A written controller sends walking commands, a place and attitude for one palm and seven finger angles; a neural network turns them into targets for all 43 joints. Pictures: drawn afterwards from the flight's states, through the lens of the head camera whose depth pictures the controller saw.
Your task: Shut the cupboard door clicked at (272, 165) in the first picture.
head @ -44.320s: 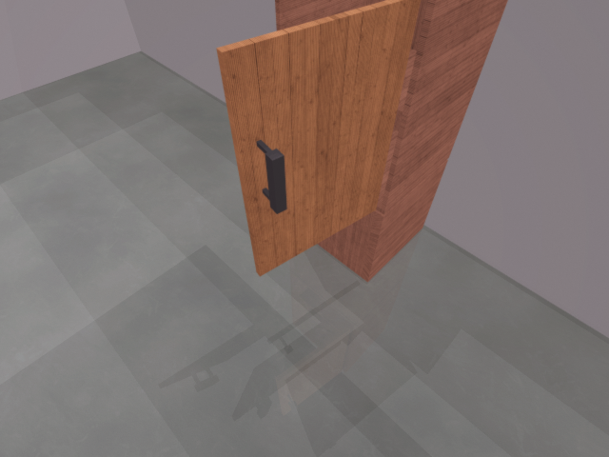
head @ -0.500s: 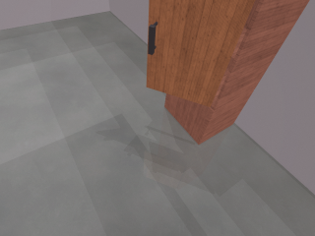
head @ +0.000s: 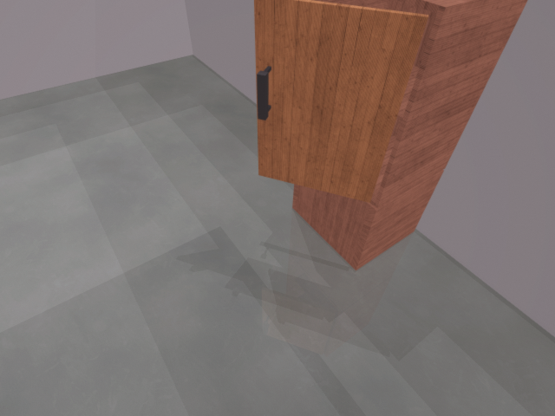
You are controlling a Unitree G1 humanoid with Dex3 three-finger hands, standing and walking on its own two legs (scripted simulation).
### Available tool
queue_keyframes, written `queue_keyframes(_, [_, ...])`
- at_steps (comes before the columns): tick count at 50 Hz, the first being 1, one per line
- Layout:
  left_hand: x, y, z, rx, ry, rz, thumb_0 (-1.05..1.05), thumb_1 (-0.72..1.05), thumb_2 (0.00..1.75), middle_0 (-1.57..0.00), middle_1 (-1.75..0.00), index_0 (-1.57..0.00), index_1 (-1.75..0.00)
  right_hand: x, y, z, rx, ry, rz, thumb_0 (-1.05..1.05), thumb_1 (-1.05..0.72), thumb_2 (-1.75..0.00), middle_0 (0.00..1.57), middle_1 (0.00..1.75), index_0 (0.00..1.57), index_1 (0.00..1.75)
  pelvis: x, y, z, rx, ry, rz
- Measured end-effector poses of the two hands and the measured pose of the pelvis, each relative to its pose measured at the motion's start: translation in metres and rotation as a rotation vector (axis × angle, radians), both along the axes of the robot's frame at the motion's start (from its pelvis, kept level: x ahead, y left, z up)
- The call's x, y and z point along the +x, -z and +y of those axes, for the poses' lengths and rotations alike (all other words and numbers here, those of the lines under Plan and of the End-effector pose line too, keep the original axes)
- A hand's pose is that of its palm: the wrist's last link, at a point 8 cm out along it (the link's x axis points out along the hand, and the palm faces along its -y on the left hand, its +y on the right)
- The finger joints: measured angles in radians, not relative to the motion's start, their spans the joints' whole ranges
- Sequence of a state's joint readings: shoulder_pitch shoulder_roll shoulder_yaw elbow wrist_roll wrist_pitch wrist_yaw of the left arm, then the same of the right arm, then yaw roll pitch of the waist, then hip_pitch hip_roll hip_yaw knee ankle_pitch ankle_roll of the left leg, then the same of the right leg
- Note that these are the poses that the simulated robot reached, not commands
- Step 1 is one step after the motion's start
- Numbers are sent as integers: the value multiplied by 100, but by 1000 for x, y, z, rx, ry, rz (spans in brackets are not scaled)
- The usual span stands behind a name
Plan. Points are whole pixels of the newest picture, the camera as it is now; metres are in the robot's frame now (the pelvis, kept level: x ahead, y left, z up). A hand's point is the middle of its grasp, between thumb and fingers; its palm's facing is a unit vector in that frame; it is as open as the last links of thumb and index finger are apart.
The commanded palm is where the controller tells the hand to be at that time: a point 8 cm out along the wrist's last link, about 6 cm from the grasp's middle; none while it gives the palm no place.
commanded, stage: let the arm hang, fingers relaxed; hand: left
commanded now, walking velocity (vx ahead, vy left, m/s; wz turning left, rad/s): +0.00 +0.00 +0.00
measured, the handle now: (265, 92) +0.96 +0.08 +0.00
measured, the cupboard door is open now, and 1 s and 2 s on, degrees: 35 35 35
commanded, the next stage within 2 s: look to check the result in 0.18 s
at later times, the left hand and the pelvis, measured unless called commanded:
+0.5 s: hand out of the picture +0.02 +0.19 -0.17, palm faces -0.02 -0.97 -0.26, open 7.4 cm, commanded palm none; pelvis +0.02 -0.01 +0.00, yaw +0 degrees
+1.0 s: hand out of the picture +0.06 +0.17 -0.17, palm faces -0.02 -0.97 -0.25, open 7.4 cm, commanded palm none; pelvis +0.04 -0.02 +0.00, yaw +0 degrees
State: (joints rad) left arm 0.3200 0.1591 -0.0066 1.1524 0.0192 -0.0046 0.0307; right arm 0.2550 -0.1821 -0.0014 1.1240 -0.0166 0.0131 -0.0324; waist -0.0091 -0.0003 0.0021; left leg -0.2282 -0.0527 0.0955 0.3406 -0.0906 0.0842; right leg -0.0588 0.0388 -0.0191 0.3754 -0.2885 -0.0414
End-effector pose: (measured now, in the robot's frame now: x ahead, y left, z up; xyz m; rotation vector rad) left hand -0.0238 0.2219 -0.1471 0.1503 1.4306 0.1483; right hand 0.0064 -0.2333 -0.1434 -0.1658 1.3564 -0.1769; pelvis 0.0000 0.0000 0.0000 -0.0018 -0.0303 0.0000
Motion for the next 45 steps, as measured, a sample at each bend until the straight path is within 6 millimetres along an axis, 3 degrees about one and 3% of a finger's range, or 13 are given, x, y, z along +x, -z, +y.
queue_keyframes(8, [22, 0, 0, 1, 21, -37, 0, 91, 90, -20, -30, -20, -30, 4, -3, -10, -19, 3, -2, 0, -91, -90, 20, 30, 20, 30, 4, 0, -3, 0, 2, 2])
queue_keyframes(21, [35, -7, 16, 56, 37, -8, 0, 91, 90, -20, -30, -20, -30, 6, -2, -21, -25, 6, 41, 0, -91, -90, 20, 30, 20, 30, 15, -1, -8, 5, 7, 6])
queue_keyframes(30, [51, -9, 17, 71, 41, -18, 0, 91, 90, -19, -30, -20, -30, 25, -2, -27, -28, -8, 26, 0, -90, -90, 20, 30, 20, 30, 24, -1, -12, 9, 7, 8])
queue_keyframes(45, [75, -7, -1, 54, 47, -51, 0, 91, 90, -20, -30, -20, -30, 58, -3, -37, -30, -22, -25, 0, -90, -90, 20, 30, 20, 30, 37, -1, -21, 17, 11, 11])
